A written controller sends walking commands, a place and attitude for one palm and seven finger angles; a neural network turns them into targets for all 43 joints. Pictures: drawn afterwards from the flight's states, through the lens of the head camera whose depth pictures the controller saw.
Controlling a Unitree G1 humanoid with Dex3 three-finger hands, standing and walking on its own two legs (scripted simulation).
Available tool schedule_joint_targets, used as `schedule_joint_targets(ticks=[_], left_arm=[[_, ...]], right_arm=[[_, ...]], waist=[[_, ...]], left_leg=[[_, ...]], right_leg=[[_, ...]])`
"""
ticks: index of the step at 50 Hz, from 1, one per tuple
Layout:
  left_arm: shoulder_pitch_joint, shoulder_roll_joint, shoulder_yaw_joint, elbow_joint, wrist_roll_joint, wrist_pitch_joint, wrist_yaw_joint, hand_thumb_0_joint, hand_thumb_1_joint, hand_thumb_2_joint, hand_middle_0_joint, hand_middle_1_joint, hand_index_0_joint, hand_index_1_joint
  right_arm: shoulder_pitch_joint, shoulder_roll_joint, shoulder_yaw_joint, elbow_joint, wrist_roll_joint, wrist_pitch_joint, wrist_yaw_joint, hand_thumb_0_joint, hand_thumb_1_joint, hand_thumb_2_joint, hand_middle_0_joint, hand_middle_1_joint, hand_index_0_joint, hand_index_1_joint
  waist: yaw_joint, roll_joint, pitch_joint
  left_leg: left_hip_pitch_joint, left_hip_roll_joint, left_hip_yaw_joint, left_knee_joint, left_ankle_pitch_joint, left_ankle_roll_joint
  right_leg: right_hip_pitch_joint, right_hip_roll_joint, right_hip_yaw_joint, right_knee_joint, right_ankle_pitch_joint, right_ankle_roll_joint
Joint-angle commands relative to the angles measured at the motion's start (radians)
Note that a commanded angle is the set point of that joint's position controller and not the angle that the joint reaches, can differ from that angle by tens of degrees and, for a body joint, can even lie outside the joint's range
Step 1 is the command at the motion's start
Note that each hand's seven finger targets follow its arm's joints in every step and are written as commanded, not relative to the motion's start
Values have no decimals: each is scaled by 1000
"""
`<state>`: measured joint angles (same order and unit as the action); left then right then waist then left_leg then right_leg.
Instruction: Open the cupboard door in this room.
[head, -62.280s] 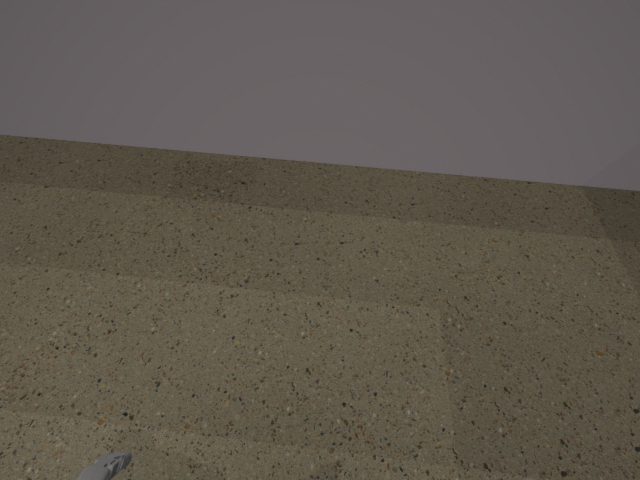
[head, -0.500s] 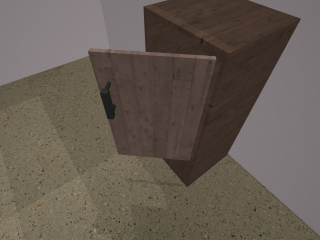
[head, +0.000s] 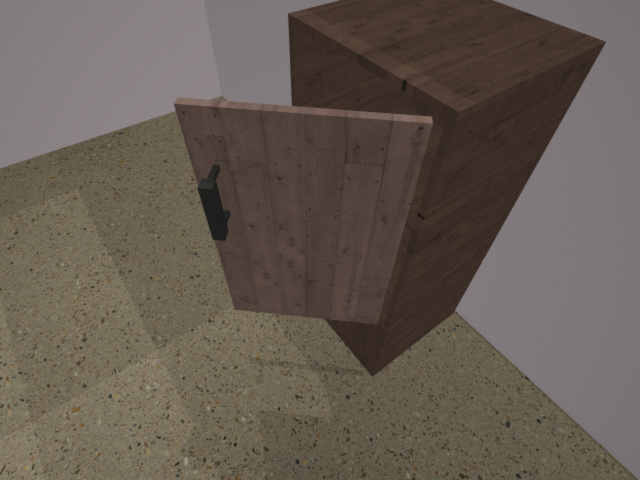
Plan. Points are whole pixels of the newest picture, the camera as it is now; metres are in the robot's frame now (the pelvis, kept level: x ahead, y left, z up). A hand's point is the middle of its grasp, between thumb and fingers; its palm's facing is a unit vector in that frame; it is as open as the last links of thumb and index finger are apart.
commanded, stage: look again from close up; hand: left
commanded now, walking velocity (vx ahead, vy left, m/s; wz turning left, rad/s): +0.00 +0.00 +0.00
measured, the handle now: (217, 202) +0.54 +0.21 +0.00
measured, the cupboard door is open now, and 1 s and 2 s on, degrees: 47 47 47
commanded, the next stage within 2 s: raise the hand with hooked fingers in 0.26 s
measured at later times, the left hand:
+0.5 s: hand out of the picture +0.12 +0.21 -0.08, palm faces +0.26 -0.94 -0.20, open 7.4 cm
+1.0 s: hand (148, 465) +0.14 +0.21 -0.02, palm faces -0.02 -1.00 -0.09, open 9.9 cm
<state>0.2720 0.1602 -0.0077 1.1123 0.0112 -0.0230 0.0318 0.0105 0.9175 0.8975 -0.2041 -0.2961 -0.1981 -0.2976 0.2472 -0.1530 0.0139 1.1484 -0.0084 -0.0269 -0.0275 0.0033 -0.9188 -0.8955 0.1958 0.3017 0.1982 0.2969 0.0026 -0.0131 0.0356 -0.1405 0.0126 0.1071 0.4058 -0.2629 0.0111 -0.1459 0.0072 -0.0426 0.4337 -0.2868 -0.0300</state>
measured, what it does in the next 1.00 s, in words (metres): lowers itself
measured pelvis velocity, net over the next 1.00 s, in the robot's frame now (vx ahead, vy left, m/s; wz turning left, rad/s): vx -0.07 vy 0.00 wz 0.08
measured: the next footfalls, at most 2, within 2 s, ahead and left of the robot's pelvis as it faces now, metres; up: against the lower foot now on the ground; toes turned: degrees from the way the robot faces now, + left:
none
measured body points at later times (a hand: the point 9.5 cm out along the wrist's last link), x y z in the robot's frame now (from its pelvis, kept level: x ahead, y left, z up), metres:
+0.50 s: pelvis -0.01 +0.00 -0.01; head +0.00 -0.01 +0.44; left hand +0.10 +0.25 -0.07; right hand +0.05 -0.24 -0.15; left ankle -0.03 +0.11 -0.74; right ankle -0.03 -0.10 -0.74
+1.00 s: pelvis -0.07 +0.00 -0.09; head -0.01 +0.02 +0.35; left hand +0.14 +0.26 -0.02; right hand +0.16 -0.20 -0.16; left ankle -0.03 +0.11 -0.74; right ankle -0.03 -0.10 -0.74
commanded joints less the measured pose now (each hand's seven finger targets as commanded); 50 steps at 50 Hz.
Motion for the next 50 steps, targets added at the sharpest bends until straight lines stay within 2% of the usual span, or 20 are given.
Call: schedule_joint_targets(ticks=[1,17,18,19,20,21,22,23,24,25,26,28,30,31,32,34,37,40,46,50], left_arm=[[66,100,15,-28,2,-11,8,0,900,900,-200,-300,-200,-300],[75,98,17,-24,2,-12,9,0,900,900,-200,-300,-200,-300],[159,109,17,16,13,-28,51,0,900,900,-200,-300,-200,-300],[-568,334,115,-1499,-211,-237,24,0,877,890,-202,-315,-202,-315],[-185,260,121,-1235,-129,-179,53,0,853,880,-203,-330,-203,-330],[-159,204,81,-1145,-142,-133,96,0,830,870,-205,-345,-205,-345],[118,-37,-37,-927,-154,-40,85,0,807,860,-207,-360,-207,-360],[-32,-17,-33,-1104,-201,-69,58,0,783,850,-208,-375,-208,-375],[-53,66,41,-1106,-197,-118,36,0,760,840,-210,-390,-210,-390],[-41,57,41,-1050,-194,-169,10,0,737,830,-212,-405,-212,-405],[2,49,71,-945,-190,-212,-18,0,713,820,-213,-420,-213,-420],[157,2,97,-794,-220,-326,-111,0,667,800,-217,-450,-217,-450],[277,37,152,-789,-257,-451,-234,0,620,780,-220,-480,-220,-480],[317,78,198,-753,-265,-495,-306,0,597,770,-222,-495,-222,-495],[296,93,203,-785,-272,-543,-373,0,573,760,-223,-510,-223,-510],[223,190,272,-847,-267,-597,-456,0,527,740,-227,-540,-227,-540],[44,242,324,-1048,-313,-582,-448,0,457,710,-232,-585,-232,-585],[-138,225,301,-1286,-333,-619,-383,0,387,680,-237,-630,-237,-630],[-215,196,141,-1310,-289,-587,-405,0,247,620,-247,-720,-247,-720],[-131,239,187,-1115,-282,-390,-464,0,153,580,-253,-780,-253,-780]], right_arm=[[54,-93,-21,-25,-4,-11,-11,0,-900,-900,200,300,200,300],[62,-93,-21,-18,-4,-11,-13,0,-900,-900,200,300,200,300],[-33,-119,-27,-93,7,-14,-4,0,-900,-900,200,300,200,300],[27,-290,-39,-434,55,-155,-47,0,-900,-900,200,300,200,300],[-70,-195,-15,-390,43,-234,-74,0,-900,-900,200,300,200,300],[-52,-206,-36,-343,50,-256,-74,0,-900,-900,200,300,200,300],[-19,-159,-43,-336,62,-252,-66,0,-900,-900,200,300,200,300],[-51,-208,-42,-412,71,-260,-62,0,-900,-900,200,300,200,300],[-57,-240,-63,-433,60,-271,-64,0,-900,-900,200,300,200,300],[-51,-247,-67,-456,43,-280,-64,0,-900,-900,200,300,200,300],[-45,-247,-73,-482,38,-280,-58,0,-900,-900,200,300,200,300],[-77,-235,-79,-535,25,-282,-37,0,-900,-900,200,300,200,300],[-106,-237,-92,-596,22,-287,-11,0,-900,-900,200,300,200,300],[-107,-242,-102,-628,28,-284,8,0,-900,-900,200,300,200,300],[-114,-245,-101,-660,28,-282,24,0,-900,-900,200,300,200,300],[-131,-244,-106,-712,35,-277,34,0,-900,-900,200,300,200,300],[-147,-237,-102,-787,36,-251,20,0,-900,-900,200,300,200,300],[-111,-215,-89,-790,33,-252,1,0,-900,-900,200,300,200,300],[-56,-245,-54,-722,34,-279,-38,0,-900,-900,200,300,200,300],[-53,-256,-48,-732,59,-263,-51,0,-900,-900,200,300,200,300]], waist=[[3,-2,0],[4,7,9],[32,20,39],[-93,157,-452],[7,328,-430],[-21,283,-345],[-41,130,-196],[-43,47,-91],[-68,-52,-88],[-81,-159,-44],[-75,-200,0],[-8,-313,8],[47,-301,-88],[78,-180,-133],[73,-78,-199],[73,-11,-294],[62,29,-343],[12,154,-372],[-90,124,-320],[-58,26,-291]], left_leg=[[25,111,-104,-54,239,22],[25,112,-106,-63,231,19],[-69,111,-49,196,293,-12],[175,-5,-93,33,378,20],[226,22,-63,25,559,35],[134,35,-82,48,470,5],[59,58,-101,41,424,17],[-17,42,-127,57,326,20],[-51,26,-122,98,240,24],[-117,13,-124,139,171,28],[-196,-5,-123,182,109,23],[-367,-18,-121,253,-1,1],[-470,-35,-100,332,-17,-12],[-475,-46,-87,367,20,-23],[-480,-55,-78,405,51,-28],[-528,-53,-65,473,60,-19],[-588,-49,-63,521,-29,-2],[-521,-20,-99,549,-62,13],[-538,9,-165,578,-124,29],[-596,-1,-171,514,-202,24]], right_leg=[[-22,-120,105,-67,308,-18],[-22,-121,105,-77,294,-18],[-49,-192,169,-57,779,42],[71,-93,83,33,610,4],[41,-32,66,67,400,-21],[-34,-35,15,55,215,-9],[-105,-30,-9,47,202,4],[-137,-35,-24,49,225,14],[-202,-29,-28,46,188,20],[-280,-25,-40,63,134,29],[-348,-25,-41,85,64,29],[-436,-22,-36,164,-64,29],[-418,-27,0,249,-50,17],[-382,-36,24,298,24,0],[-366,-42,24,352,97,-11],[-391,-44,47,421,127,-11],[-451,-37,88,435,-53,2],[-539,-18,81,444,-126,-1],[-651,11,48,456,-169,0],[-603,5,36,396,-254,13]])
